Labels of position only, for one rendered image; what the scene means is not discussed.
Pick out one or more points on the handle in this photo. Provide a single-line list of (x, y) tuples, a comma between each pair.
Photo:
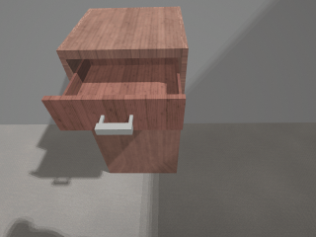
[(114, 128)]

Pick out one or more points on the cabinet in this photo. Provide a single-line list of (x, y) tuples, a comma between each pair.
[(133, 32)]

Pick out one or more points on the drawer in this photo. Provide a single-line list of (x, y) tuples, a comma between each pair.
[(149, 89)]

